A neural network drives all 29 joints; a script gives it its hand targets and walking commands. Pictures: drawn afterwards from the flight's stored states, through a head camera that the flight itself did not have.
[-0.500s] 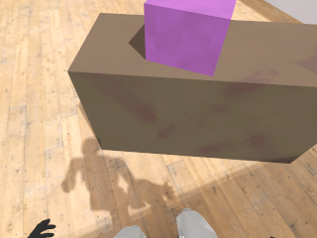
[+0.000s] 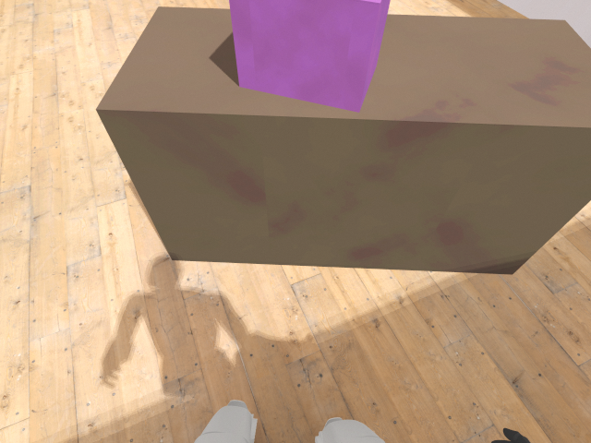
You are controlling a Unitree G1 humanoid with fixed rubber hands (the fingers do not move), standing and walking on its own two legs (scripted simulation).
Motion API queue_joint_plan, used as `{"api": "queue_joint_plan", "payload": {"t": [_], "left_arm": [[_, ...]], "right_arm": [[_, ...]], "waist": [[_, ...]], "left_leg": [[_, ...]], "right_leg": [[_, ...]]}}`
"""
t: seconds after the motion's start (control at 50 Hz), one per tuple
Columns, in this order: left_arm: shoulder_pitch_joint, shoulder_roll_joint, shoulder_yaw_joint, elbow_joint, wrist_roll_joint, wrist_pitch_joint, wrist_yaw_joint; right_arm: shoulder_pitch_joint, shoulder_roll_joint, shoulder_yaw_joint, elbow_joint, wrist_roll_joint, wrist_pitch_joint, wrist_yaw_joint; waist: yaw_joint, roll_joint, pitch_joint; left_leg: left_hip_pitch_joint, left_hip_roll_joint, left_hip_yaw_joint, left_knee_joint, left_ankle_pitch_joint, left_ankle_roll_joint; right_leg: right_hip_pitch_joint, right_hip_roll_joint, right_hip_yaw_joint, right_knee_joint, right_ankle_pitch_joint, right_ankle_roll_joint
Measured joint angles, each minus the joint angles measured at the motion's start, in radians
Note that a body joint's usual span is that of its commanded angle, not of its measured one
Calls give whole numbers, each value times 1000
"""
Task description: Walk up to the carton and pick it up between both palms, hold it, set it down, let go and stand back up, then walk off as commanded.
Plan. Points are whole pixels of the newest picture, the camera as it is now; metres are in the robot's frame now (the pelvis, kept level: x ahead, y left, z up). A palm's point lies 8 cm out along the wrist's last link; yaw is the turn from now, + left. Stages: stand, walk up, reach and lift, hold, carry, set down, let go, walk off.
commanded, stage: walk off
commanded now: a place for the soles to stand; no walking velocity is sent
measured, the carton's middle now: (313, 29) +0.94 -0.06 +0.07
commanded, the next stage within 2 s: none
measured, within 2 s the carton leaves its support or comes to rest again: neither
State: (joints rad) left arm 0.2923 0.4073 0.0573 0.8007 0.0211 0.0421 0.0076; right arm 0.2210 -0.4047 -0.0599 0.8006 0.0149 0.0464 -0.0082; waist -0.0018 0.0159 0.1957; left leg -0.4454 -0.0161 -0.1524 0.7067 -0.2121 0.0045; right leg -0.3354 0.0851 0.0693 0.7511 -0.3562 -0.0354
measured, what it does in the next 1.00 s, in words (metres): walks backwards: left foot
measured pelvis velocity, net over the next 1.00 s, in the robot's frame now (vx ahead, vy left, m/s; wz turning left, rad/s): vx -0.17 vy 0.06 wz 0.01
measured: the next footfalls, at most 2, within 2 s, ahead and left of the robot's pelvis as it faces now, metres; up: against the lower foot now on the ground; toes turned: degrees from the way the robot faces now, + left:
left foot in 0.66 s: -0.05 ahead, +0.17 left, +0.00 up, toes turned -6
right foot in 1.14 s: -0.12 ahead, -0.09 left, +0.00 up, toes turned +8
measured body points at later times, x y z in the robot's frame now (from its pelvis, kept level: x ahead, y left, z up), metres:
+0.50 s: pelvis -0.08 -0.01 +0.01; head -0.04 -0.05 +0.46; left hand +0.03 +0.32 -0.05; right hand +0.01 -0.32 -0.13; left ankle -0.09 +0.16 -0.63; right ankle +0.05 -0.10 -0.71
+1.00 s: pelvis -0.17 +0.06 +0.02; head -0.12 +0.08 +0.46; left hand -0.15 +0.38 -0.11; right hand -0.09 -0.27 -0.08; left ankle -0.09 +0.17 -0.71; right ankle -0.20 -0.08 -0.63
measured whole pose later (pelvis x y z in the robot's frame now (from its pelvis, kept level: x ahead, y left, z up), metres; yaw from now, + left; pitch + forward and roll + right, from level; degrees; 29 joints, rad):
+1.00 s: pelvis -0.17 +0.06 +0.02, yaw +0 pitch -3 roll -3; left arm 0.33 0.41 0.06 0.84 0.02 0.07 0.02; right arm 0.23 -0.41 -0.05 0.80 0.01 0.04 -0.01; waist 0.00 0.00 0.18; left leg -0.38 -0.01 -0.12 0.66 -0.23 0.01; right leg -0.43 0.15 0.12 1.17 -0.41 -0.01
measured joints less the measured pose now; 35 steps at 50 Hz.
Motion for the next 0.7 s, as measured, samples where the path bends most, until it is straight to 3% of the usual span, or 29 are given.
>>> {"api": "queue_joint_plan", "payload": {"t": [0.06, 0.1, 0.18, 0.5, 0.58, 0.64, 0.66, 0.7], "left_arm": [[-3, -2, 0, 1, 0, -2, -6], [-24, -2, 0, -1, 0, -1, -6], [-70, -2, 0, -21, 0, -12, -4], [-105, -2, 0, -80, 0, -27, 1], [-108, -3, 0, -81, 0, -14, 1], [-117, -3, 0, -83, 0, -1, 1], [-121, -3, 0, -83, 0, 2, 3], [-115, -3, 0, -62, 0, 14, 4]], "right_arm": [[-4, 0, -6, 1, 0, 25, 0], [-4, -1, -22, 0, 0, 32, 0], [-2, -5, -34, -1, 0, 32, 0], [0, -5, -35, -1, 0, 33, 0], [0, -6, -35, -2, 0, 33, 11], [9, -6, -38, -2, 0, 31, 16], [10, -6, -35, -1, 0, 28, 18], [11, -5, -15, -1, 0, 27, 21]], "waist": [[1, 7, 21], [0, 10, 19], [-1, 28, 12], [-1, 44, 11], [-2, 44, 10], [-3, 41, 7], [-2, 35, 13], [1, 22, 30]], "left_leg": [[-32, -41, -10, 220, -181, 22], [-56, -90, -12, 383, -187, 25], [-36, -103, -14, 510, -189, 12], [16, -102, -15, 476, -192, -7], [58, -76, -10, 323, -198, -6], [139, -41, 5, 108, -199, 21], [149, -40, 9, 74, -192, 17], [148, -38, 28, 92, -174, 3]], "right_leg": [[0, 3, -2, 35, 35, -7], [-2, -14, -2, 12, 41, -8], [-12, -20, -4, -77, 117, -8], [-55, -64, -4, -137, 223, -16], [-78, -72, -5, -134, 238, -16], [-105, -79, -6, -127, 244, 6], [-123, -83, -3, -101, 209, 10], [-152, -59, 24, 30, 13, 11]]}}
